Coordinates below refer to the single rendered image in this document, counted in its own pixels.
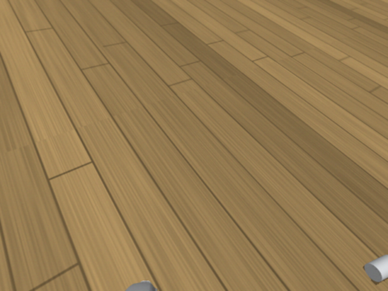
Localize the can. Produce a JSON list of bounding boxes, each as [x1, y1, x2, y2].
[[364, 255, 388, 282]]

